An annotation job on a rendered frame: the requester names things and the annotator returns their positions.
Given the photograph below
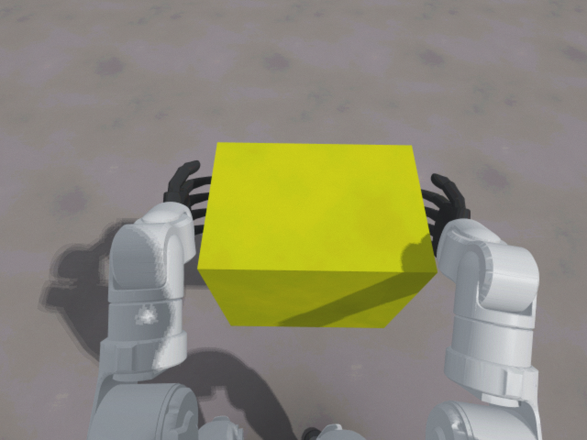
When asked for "robot right shin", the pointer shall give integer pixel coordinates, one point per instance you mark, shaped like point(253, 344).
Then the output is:
point(331, 427)

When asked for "left robot hand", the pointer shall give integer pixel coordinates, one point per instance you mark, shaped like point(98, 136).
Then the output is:
point(179, 189)

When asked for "carton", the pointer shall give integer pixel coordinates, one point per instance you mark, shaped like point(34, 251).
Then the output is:
point(315, 235)

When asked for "right robot upper arm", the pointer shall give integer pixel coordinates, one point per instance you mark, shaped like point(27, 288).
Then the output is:
point(456, 420)

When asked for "left robot upper arm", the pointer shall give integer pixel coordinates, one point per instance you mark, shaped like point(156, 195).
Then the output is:
point(159, 411)

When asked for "robot right forearm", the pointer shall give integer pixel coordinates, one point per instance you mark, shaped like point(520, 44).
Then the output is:
point(495, 306)

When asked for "left robot thigh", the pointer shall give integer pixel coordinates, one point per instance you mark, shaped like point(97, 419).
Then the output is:
point(220, 430)

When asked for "right robot hand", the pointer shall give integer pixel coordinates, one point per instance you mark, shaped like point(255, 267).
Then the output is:
point(449, 210)

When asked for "robot left forearm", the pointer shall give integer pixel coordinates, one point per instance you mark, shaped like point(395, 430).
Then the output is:
point(145, 314)

